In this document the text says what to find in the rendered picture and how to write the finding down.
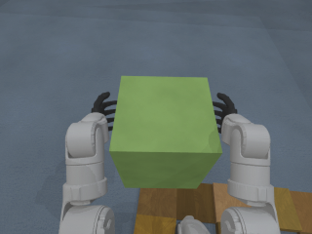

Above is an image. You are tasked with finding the robot right thigh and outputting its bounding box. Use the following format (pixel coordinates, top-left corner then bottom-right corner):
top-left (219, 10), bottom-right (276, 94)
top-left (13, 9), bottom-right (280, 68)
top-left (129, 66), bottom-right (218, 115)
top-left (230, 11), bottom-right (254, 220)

top-left (177, 218), bottom-right (211, 234)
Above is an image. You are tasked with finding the carton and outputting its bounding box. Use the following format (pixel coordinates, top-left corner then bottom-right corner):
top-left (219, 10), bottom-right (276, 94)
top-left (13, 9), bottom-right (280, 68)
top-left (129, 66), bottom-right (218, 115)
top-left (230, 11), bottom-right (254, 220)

top-left (109, 75), bottom-right (222, 189)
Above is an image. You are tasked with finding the robot left hand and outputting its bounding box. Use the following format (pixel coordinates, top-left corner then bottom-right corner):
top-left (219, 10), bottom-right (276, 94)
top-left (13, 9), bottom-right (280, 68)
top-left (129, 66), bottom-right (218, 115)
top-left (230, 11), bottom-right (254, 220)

top-left (91, 92), bottom-right (117, 132)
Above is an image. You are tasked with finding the right robot forearm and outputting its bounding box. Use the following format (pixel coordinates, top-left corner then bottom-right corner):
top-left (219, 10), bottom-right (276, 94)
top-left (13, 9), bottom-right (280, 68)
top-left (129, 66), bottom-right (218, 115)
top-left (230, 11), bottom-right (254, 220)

top-left (221, 113), bottom-right (281, 234)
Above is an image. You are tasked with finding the left robot upper arm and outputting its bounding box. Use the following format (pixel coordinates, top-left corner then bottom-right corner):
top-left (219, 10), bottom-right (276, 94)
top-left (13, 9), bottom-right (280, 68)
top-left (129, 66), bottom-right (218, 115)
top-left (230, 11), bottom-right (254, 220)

top-left (59, 205), bottom-right (115, 234)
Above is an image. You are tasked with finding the left robot forearm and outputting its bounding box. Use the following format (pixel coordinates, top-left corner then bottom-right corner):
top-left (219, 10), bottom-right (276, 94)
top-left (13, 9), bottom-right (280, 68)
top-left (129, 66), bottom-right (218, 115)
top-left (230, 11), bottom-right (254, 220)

top-left (58, 112), bottom-right (109, 234)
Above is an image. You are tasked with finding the right robot upper arm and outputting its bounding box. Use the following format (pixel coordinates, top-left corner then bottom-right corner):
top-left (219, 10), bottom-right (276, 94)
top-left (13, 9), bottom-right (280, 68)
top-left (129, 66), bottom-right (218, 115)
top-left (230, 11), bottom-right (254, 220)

top-left (220, 206), bottom-right (280, 234)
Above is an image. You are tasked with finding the robot right shin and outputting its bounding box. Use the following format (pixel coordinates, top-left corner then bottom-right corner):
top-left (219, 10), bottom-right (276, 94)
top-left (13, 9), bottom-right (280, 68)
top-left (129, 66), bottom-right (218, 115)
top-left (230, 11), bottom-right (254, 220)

top-left (181, 215), bottom-right (194, 222)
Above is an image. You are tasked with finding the robot right hand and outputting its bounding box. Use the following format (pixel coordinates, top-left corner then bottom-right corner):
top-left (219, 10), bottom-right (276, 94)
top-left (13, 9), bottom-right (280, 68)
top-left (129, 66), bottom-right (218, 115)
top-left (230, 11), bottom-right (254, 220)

top-left (212, 93), bottom-right (238, 134)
